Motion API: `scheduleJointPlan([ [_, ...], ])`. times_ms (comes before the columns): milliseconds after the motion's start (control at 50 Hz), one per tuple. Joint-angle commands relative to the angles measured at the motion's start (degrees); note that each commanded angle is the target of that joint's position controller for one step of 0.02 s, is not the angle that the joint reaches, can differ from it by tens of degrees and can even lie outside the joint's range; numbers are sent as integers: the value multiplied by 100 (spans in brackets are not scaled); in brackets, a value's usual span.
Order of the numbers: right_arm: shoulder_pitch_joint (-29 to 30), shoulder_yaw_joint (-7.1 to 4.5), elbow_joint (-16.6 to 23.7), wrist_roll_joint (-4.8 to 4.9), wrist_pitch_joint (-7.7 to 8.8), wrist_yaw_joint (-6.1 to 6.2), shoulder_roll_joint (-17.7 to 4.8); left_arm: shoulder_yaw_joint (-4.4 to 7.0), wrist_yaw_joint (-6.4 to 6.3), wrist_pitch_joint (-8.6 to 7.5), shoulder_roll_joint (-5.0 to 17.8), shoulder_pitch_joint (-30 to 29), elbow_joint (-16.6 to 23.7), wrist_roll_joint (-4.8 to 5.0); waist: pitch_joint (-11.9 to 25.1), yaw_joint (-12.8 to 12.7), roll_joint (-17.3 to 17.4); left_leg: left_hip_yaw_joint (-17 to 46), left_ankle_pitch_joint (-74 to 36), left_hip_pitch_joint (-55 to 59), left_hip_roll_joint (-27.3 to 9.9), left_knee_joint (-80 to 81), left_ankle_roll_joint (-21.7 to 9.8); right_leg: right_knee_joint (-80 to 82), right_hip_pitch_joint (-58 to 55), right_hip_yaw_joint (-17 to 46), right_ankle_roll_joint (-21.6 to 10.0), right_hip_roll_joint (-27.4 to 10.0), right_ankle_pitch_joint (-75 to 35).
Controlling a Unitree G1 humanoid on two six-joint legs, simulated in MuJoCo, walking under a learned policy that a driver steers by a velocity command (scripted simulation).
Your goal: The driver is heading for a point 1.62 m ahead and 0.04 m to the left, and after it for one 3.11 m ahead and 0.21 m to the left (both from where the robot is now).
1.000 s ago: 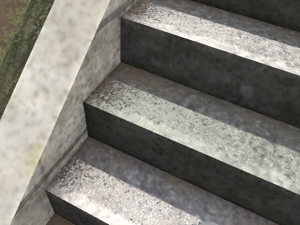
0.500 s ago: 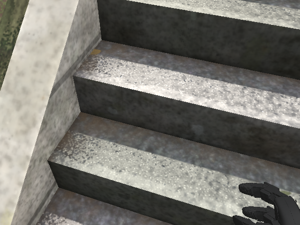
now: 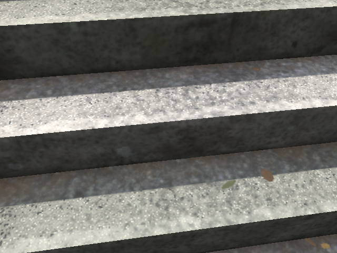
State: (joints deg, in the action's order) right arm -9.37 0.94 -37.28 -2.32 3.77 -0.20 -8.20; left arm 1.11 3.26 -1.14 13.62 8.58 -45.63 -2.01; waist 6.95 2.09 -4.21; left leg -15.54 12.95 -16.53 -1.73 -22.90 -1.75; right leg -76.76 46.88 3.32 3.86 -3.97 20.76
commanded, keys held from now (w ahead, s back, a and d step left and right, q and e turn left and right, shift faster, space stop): e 0.26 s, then no key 0.06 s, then w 0.14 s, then no key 0.54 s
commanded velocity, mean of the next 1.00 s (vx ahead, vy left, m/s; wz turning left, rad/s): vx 0.06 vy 0.00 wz -0.29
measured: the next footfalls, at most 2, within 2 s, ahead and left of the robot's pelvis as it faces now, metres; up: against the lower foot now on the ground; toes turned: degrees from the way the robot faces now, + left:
right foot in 0.12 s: +0.06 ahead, -0.16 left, +0.00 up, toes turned -7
left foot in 0.76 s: +0.29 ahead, +0.09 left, +0.19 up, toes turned -13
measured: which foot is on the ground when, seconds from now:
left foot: down 0.00-0.14, up 0.16-0.74, down 0.76-1.00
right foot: up 0.00-0.10, down 0.12-0.78, up 0.80-1.00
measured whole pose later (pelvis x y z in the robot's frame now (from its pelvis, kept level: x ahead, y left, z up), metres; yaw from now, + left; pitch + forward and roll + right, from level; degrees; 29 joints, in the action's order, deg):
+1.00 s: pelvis +0.17 +0.02 +0.13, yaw -15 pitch +4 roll +2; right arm -16.8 -1.3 -59.0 -0.5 1.7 2.0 -8.4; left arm 3.3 -0.9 -2.4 12.6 6.2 -43.3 -2.5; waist 3.4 -0.5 -3.0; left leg -5.0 24.3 -36.3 1.8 -56.7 -3.5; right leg -101.7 50.3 6.9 -2.7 4.0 3.6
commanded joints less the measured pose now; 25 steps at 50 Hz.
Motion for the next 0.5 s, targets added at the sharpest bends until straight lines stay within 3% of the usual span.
scheduleJointPlan([
  [20, 821, -454, 550, -54, 326, 100, -1209, -37, 136, -6, 278, -278, 624, -104, 222, -220, 915, 1027, -1321, 736, -1752, 739, -1249, 1601, -800, -117, -211, -286, 557],
  [40, 886, -485, 537, -152, 366, 90, -1262, -34, 88, 1, 286, 119, 587, -120, 223, -415, 958, 1256, -1907, 773, -2102, 666, -1364, 1745, -1042, 93, -324, -369, -38],
  [80, 1285, -526, 550, -143, 382, 78, -1210, 17, 74, -113, 273, 489, 576, 40, 154, -664, 876, 967, -1973, 1066, -2127, 249, -1185, 3393, -1616, -105, -477, -248, -755],
  [100, 1099, -538, 499, -46, 284, 92, -1157, 69, 71, -224, 288, 383, 527, 123, 81, -493, 768, 668, -1401, 1291, -1773, -169, -948, 4743, -1862, -606, -570, 138, -1024],
  [120, 747, -539, 357, -106, 178, 62, -1077, 181, -26, -333, 468, 569, 412, 110, 242, -304, 686, 637, -1087, 997, -1586, -657, -681, 4981, -2685, -665, -779, 412, -1808],
  [140, 427, -450, 380, -153, 120, 56, -571, 397, -204, -448, 1004, 896, 422, 56, 529, -184, -225, 126, -41, 88, -988, -1939, -2, 4934, -3814, 431, -1407, -63, -4406],
  [160, 110, -309, 820, -128, 178, 135, -245, 641, -329, -473, 1926, 1441, 540, 203, 1159, -208, -1320, 295, 2230, -1815, 25, -3338, 747, 5078, -5507, 2726, -2852, -1345, -6288],
  [180, 617, -311, 841, 96, 203, 97, -491, 718, -255, -515, 1930, 1772, 473, 3, 1051, -749, -1112, 1370, 2604, -2957, 386, -5430, 862, 5200, -5769, 3366, -2976, -1680, -5809],
  [200, 1309, -329, 829, 139, 164, 73, -557, 642, -132, -500, 1676, 1565, 450, -36, 552, -970, -741, 1895, 2249, -3724, 410, -6925, 677, 5042, -5255, 2770, -2482, -1400, -4851],
  [220, 1232, -475, 711, 187, 139, 156, -911, 517, -44, -412, 1339, 1109, 591, 37, 363, -719, -479, 2059, 1715, -3772, 282, -8035, 532, 4885, -4438, 2315, -2216, -1211, -4465],
  [240, 983, -540, 619, 163, 134, 208, -1039, 359, -3, -327, 986, 564, 741, 128, 205, -333, -245, 2127, 1238, -3634, 280, -8468, 339, 4919, -3708, 2041, -2208, -1129, -4533],
  [260, 947, -456, 724, 97, 101, 179, -853, 237, -28, -178, 660, 399, 759, 85, 136, -124, 27, 2292, 801, -3496, 328, -8508, 264, 4995, -3120, 2027, -2254, -946, -4049],
  [280, 841, -408, 707, 34, 82, 128, -809, 144, -48, -98, 524, 40, 888, 54, 151, 60, 1, 2248, 649, -3460, 324, -8593, 275, 5093, -2912, 1913, -2334, -931, -4020],
  [320, 622, -387, 525, 99, 23, 83, -903, 16, -110, -61, 407, -287, 1162, 19, 409, 49, 55, 2134, 487, -3586, 324, -8729, 518, 5200, -2952, 1843, -2398, -1001, -4104],
  [360, 331, -378, 191, 8, -42, -16, -983, -27, -121, -155, 468, 285, 983, 53, 389, -170, -94, 1879, 185, -3808, 303, -8959, 607, 5440, -3004, 1744, -2358, -841, -2685],
  [380, 334, -349, 50, -45, -57, -72, -968, -16, -99, -190, 510, 794, 761, 44, 157, -387, -87, 1802, 135, -4176, 276, -8925, 537, 5583, -3152, 1756, -2288, -724, -1356],
  [420, 419, -247, -94, -35, -24, -157, -835, 80, -43, -189, 760, 1663, 325, 15, -187, -763, -289, 1622, 437, -4985, 314, -9487, 315, 5788, -3482, 2082, -2345, -810, -424],
  [440, 538, -177, -102, -15, 12, -144, -770, 88, -18, -181, 756, 1994, 160, -35, -211, -934, -196, 1694, 637, -5551, 276, -9707, 192, 5779, -3921, 2290, -2365, -938, -194],
  [460, 693, -104, -75, -20, 44, -123, -701, 77, -4, -168, 721, 2309, -45, -69, -192, -1064, -364, 1843, 856, -6235, 320, -10410, -2, 5735, -4349, 2617, -2437, -1092, -98],
  [500, 844, 10, -15, -25, 93, -46, -535, -9, -12, -200, 468, 2409, -271, -130, -158, -1054, -248, 2073, 880, -7183, 256, -10909, -238, 5648, -4993, 2630, -2396, -1255, -650],
])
